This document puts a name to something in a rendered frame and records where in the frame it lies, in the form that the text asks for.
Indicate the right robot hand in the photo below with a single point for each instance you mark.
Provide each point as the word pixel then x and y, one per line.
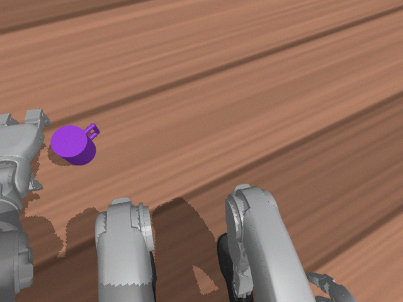
pixel 337 293

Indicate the mug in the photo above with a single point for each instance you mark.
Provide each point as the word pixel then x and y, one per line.
pixel 72 144

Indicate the left robot hand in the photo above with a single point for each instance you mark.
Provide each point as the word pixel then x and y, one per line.
pixel 23 140

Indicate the left robot arm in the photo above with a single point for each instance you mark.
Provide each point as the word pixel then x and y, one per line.
pixel 16 257

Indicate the right robot foot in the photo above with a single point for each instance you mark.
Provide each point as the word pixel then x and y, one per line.
pixel 226 267

